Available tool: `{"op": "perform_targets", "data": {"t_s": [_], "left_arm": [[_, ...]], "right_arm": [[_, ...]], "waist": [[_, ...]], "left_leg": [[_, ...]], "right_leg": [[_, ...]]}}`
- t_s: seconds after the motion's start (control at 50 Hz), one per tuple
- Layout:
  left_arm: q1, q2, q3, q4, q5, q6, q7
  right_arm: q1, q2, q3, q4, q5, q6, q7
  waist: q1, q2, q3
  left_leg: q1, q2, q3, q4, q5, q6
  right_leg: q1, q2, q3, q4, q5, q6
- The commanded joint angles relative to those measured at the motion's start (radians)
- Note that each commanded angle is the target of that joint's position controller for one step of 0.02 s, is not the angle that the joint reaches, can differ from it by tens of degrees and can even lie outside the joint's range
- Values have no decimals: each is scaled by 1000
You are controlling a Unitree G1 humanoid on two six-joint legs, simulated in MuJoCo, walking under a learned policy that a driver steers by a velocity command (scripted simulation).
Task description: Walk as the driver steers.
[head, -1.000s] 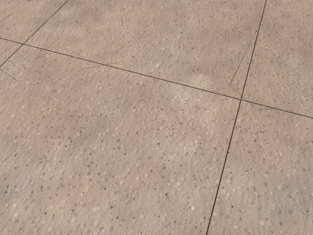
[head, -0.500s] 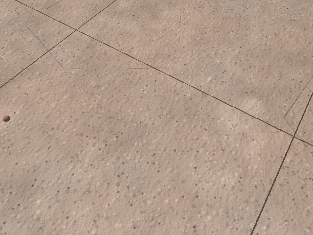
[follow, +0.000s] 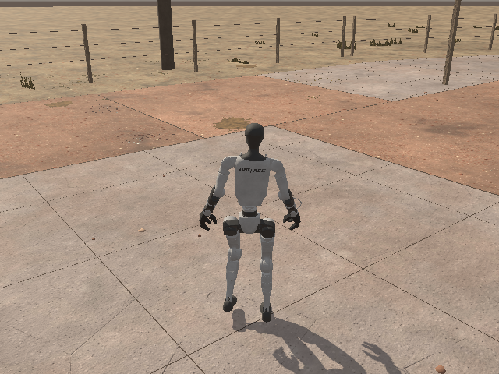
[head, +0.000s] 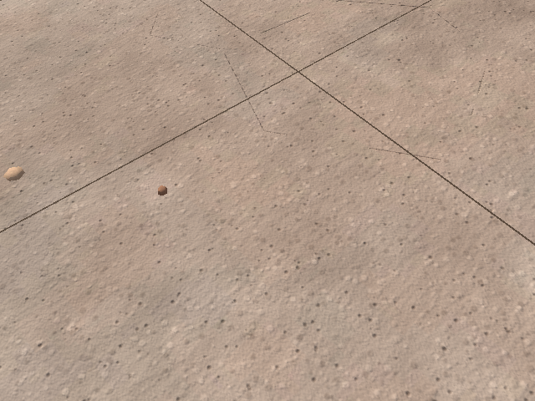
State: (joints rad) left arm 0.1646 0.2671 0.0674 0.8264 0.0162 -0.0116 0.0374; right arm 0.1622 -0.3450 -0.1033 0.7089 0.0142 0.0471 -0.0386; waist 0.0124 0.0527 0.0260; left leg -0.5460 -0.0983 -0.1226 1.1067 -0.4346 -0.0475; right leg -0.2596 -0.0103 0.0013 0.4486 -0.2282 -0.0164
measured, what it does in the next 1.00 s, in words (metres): walks ahead, turning left: left foot, then right foot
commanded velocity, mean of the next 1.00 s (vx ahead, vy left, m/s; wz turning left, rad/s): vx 0.35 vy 0.00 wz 0.60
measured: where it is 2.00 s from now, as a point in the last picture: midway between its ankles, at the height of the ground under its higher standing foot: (91, 310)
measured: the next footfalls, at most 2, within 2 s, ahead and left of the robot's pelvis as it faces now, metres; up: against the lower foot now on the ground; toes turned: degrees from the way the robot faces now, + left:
left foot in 0.34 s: +0.04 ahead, +0.16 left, +0.00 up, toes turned +15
right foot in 0.76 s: +0.44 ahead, +0.07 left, +0.00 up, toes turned +29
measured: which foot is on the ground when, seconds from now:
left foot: up 0.00-0.32, down 0.34-0.76, up 0.78-1.00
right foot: down 0.00-0.34, up 0.36-0.74, down 0.76-1.00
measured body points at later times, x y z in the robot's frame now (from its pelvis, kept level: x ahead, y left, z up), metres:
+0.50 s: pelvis +0.08 +0.07 +0.00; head +0.09 +0.11 +0.45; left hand +0.14 +0.39 -0.11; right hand +0.24 -0.17 -0.09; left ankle +0.00 +0.15 -0.74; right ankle +0.15 -0.07 -0.67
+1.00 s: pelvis +0.34 +0.14 +0.00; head +0.36 +0.15 +0.45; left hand +0.25 +0.42 -0.11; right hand +0.62 -0.01 -0.10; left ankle +0.28 +0.27 -0.66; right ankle +0.40 +0.05 -0.74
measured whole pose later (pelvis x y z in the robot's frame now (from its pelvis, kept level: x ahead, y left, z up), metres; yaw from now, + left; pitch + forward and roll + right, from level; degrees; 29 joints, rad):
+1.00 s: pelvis +0.34 +0.14 +0.00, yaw +35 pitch +1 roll -2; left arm 0.26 0.28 0.07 0.79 0.01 -0.10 -0.01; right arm 0.24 -0.32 -0.07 0.65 0.03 -0.01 -0.01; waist 0.03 0.05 0.04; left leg -0.62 0.09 -0.06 1.14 -0.31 0.01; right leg -0.18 0.03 -0.12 0.35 -0.19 -0.03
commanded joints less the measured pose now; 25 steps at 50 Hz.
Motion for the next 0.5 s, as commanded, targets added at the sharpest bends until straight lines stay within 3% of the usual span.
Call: {"op": "perform_targets", "data": {"t_s": [0.02,0.06,0.12,0.22,0.26,0.28,0.3,0.32,0.34,0.36,0.38,0.4,0.42,0.44,0.46,0.5], "left_arm": [[-52,135,22,-78,-4,-3,18],[1,153,28,-69,-1,6,27],[37,193,44,-70,-16,6,23],[32,234,62,-79,-34,-20,-9],[32,241,66,-73,-46,-27,-27],[18,238,65,-72,-54,-27,-33],[5,224,61,-70,-59,-26,-37],[15,182,48,-66,-52,-28,-40],[-16,112,24,-85,-24,-32,-45],[-88,64,7,-187,0,-58,-49],[-144,142,23,-197,-34,-86,-55],[-136,178,32,-196,-56,-104,-68],[-100,187,36,-168,-44,-111,-71],[-90,192,39,-155,-18,-114,-71],[-83,190,41,-151,-6,-114,-73],[-98,151,30,-153,-3,-111,-76]], "right_arm": [[9,-62,-19,-71,11,2,2],[-42,-46,-9,-104,13,-1,6],[-76,-34,4,-138,9,-5,24],[-80,-31,11,-156,6,-21,55],[-54,-30,8,-148,10,-26,64],[-16,-26,7,-132,10,-28,67],[50,-25,2,-101,11,-29,68],[149,-55,-16,-61,15,-30,61],[297,-131,-47,-29,21,-34,49],[329,-269,-65,-61,17,-56,50],[315,-183,-42,-65,8,-85,60],[263,-128,-20,-70,1,-103,60],[210,-88,-6,-81,1,-111,58],[166,-73,3,-91,4,-108,53],[145,-71,7,-101,-1,-105,46],[148,-97,1,-105,-6,-106,30]], "waist": [[-10,-203,-40],[28,-217,-53],[64,-224,-78],[58,-214,-19],[39,-203,-12],[9,-188,-15],[-26,-167,-27],[-64,-119,-64],[-126,62,-109],[-115,289,-113],[-145,149,-90],[-103,144,-18],[-68,88,16],[-45,65,31],[-27,66,30],[-21,42,16]], "left_leg": [[-114,59,40,76,62,-41],[-135,87,58,-23,70,-58],[-94,139,98,-163,75,-50],[69,150,177,-377,54,27],[149,141,198,-470,66,63],[219,129,217,-547,108,82],[327,100,247,-619,149,100],[489,72,243,-649,139,127],[689,210,4,-723,86,193],[830,448,-549,-834,-29,388],[782,484,-605,-911,-131,440],[724,454,-510,-918,-93,401],[663,401,-398,-905,3,360],[606,361,-318,-908,117,332],[557,328,-261,-919,212,313],[511,291,-182,-926,375,302]], "right_leg": [[142,-222,139,-146,319,-178],[227,-248,129,-146,353,-199],[252,-285,136,-213,20,-200],[147,-303,75,-266,-164,-176],[125,-310,49,-245,-162,-167],[100,-304,23,-211,-167,-153],[48,-286,-17,-146,-167,-134],[-38,-246,-76,-15,-144,-99],[-227,-162,-179,338,-159,-26],[-630,15,-126,655,-396,34],[-726,-23,38,773,-374,22],[-733,-63,57,759,-268,-5],[-690,-90,54,716,-170,-7],[-640,-99,51,640,-103,3],[-574,-99,48,585,-43,16],[-509,-64,18,486,68,49]]}}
